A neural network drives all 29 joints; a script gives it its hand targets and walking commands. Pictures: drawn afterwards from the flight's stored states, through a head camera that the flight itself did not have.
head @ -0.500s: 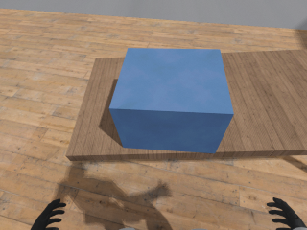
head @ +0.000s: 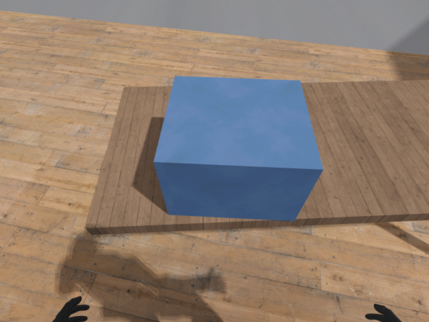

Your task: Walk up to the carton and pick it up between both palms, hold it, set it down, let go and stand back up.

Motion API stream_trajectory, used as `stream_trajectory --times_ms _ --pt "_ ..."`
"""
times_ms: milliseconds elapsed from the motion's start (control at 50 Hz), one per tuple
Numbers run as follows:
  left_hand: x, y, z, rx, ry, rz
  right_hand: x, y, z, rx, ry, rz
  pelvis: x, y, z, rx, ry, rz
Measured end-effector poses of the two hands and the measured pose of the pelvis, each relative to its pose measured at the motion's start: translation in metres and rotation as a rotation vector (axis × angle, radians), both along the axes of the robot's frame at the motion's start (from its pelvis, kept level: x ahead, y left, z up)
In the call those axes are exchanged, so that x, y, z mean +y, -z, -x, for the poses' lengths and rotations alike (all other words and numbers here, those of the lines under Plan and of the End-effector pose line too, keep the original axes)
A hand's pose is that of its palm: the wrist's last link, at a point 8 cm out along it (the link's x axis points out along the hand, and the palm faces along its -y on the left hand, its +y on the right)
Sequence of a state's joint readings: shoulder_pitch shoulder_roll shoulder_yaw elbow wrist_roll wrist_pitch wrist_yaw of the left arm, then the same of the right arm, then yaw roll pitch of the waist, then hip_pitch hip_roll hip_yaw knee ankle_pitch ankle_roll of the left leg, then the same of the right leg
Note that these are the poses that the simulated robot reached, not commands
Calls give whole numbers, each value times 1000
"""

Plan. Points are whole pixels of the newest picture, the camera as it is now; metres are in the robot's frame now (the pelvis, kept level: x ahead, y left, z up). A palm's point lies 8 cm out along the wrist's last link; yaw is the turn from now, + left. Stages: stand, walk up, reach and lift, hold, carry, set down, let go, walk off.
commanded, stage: walk up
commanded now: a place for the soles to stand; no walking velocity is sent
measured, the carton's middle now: (234, 147) +0.48 -0.03 +0.00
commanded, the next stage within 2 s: reach and lift in 0.98 s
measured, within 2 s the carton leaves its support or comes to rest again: neither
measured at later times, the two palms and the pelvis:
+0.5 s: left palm out of the picture +0.12 +0.29 -0.11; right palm out of the picture +0.12 -0.35 -0.10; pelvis +0.03 -0.02 -0.01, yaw -1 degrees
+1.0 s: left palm (73, 316) +0.15 +0.30 -0.12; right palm out of the picture +0.10 -0.34 -0.10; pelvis +0.04 -0.01 -0.02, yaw -2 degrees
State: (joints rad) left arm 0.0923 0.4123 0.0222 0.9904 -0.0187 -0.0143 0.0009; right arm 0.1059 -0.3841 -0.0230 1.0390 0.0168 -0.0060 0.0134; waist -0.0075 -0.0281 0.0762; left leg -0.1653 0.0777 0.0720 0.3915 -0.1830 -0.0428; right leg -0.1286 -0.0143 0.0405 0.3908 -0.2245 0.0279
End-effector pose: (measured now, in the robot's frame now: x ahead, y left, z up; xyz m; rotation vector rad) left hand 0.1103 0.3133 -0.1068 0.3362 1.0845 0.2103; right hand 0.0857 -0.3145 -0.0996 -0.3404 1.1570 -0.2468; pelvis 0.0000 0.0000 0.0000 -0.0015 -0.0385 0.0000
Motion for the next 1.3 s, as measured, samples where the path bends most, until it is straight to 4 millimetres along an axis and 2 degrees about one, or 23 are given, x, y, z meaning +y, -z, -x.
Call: stream_trajectory --times_ms 120,180,300,460,640,840,940,1020,1080,1140,1220,1300 --pt "4 9 9 49 -10 8 3 -3 -2 -17 -3 20 2 1 -2 7 9 -4" --pt "1 12 13 75 -15 6 -5 -3 -2 -24 0 37 -4 4 -7 7 16 -5" --pt "-17 13 17 116 -20 18 -28 -2 -10 -25 17 47 -16 4 -21 10 18 11" --pt "-25 8 -7 92 -20 1 -37 3 -27 -13 -3 60 -22 5 -33 21 12 1" --pt "-22 8 -25 55 -19 -6 -29 6 -40 -27 -21 60 -20 10 -39 12 10 -4" --pt "-21 14 -35 42 11 3 -33 4 -28 -30 6 82 -17 14 -40 -2 19 3" --pt "-15 15 -38 42 15 6 -29 2 -21 -18 5 89 -11 14 -39 -4 25 -6" --pt "-15 16 -43 53 33 -15 -32 3 -11 -21 5 88 -16 17 -36 -1 39 -6" --pt "-22 17 -60 103 12 -49 -36 16 -17 -24 -23 54 -20 23 -26 9 13 0" --pt "-40 15 -87 94 58 -40 -42 19 -37 -96 -34 51 -22 29 -13 18 -6 3" --pt "-62 4 -113 3 110 -3 -47 1 -65 -273 -46 89 -23 31 -2 17 -7 -5" --pt "-69 -12 -111 -83 116 18 -41 -22 -64 -370 -38 92 -21 25 2 -7 6 -9"
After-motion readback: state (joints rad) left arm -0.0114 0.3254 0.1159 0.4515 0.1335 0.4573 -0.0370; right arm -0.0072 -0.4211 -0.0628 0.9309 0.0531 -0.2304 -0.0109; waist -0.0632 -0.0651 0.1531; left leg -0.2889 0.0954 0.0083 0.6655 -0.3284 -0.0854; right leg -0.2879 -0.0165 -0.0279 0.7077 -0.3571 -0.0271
